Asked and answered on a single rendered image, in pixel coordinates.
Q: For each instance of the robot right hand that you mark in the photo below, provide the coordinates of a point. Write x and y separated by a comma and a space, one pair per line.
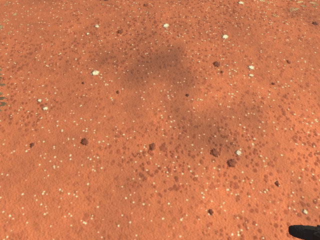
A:
305, 232

